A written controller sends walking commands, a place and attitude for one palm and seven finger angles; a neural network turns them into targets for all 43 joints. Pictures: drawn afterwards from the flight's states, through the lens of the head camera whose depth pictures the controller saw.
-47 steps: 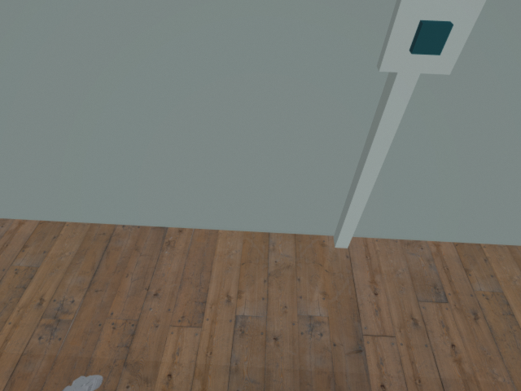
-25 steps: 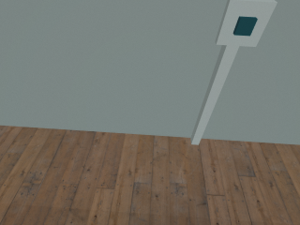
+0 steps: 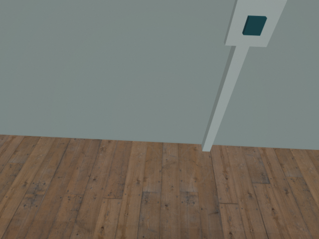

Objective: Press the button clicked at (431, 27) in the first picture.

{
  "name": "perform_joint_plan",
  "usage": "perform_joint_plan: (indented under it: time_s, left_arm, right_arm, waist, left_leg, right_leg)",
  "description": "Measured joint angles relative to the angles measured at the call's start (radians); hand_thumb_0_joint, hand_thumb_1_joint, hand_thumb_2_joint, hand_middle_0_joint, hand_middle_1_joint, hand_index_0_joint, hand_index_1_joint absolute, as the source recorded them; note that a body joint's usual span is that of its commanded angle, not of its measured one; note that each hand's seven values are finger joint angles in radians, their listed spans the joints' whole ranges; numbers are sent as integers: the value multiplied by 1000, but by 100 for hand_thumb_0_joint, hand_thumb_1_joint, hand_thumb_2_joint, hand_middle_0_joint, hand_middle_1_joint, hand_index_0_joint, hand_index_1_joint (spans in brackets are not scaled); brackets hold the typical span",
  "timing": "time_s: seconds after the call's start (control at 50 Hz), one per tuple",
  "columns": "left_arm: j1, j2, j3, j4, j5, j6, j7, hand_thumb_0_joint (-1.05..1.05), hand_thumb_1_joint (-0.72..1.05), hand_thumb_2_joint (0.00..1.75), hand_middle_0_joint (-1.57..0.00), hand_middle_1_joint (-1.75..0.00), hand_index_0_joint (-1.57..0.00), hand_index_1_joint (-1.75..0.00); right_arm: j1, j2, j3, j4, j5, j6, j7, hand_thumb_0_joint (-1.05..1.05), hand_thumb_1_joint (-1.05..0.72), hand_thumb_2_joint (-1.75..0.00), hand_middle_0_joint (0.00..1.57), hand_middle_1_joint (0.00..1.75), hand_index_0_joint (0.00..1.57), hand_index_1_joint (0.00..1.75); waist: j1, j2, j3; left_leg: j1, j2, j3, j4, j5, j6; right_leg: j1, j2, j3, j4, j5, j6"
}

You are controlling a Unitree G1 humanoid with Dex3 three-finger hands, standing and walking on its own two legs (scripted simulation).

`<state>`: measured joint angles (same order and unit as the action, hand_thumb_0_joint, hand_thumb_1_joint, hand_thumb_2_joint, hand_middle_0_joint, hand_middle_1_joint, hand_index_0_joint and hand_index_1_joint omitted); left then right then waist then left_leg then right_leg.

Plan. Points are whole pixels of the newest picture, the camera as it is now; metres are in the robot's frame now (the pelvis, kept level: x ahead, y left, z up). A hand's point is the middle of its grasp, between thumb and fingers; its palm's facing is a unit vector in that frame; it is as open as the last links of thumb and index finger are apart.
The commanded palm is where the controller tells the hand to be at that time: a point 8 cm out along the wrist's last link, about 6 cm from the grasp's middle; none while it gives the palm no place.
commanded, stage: stand and wait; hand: left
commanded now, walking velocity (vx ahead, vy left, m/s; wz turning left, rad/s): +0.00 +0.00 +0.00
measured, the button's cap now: (253, 25) +0.86 -0.32 +0.18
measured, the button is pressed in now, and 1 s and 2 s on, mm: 0 0 0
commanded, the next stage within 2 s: look at it before walking up in 0.04 s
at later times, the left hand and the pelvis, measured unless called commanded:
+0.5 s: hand out of the picture +0.07 +0.25 -0.16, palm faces -0.02 -0.94 -0.34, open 7.4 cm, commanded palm none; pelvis +0.00 +0.00 +0.00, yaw +0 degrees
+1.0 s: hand out of the picture +0.08 +0.21 -0.18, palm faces -0.10 -0.95 -0.28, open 7.4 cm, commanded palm none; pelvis +0.00 -0.01 -0.01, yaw -6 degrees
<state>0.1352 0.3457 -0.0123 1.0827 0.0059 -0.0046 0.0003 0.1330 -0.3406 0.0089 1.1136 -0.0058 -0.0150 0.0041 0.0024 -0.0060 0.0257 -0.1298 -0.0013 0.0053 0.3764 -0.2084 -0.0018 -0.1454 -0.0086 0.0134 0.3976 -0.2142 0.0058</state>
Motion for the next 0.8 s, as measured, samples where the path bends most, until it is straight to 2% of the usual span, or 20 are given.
perform_joint_plan:
  time_s: [0.72, 0.8]
  left_arm:
    - [-2, 1, 0, 6, 1, -6, 1, 1, 91, 90, -20, -30, -21, -30]
    - [2, -2, 6, -5, 1, 3, 4, 1, 91, 90, -20, -30, -21, -30]
  right_arm:
    - [-25, -2, 2, -3, 3, -2, -1, 1, -90, -90, 20, 30, 21, 30]
    - [-30, 1, -2, -11, 1, 1, -8, 1, -90, -90, 20, 30, 21, 30]
  waist:
    - [6, 1, 12]
    - [14, 2, 12]
  left_leg:
    - [8, 6, -8, -22, 2, -7]
    - [3, 12, 6, -8, -9, -9]
  right_leg:
    - [11, 6, -8, -25, 1, -6]
    - [0, 11, 6, -10, -4, -7]
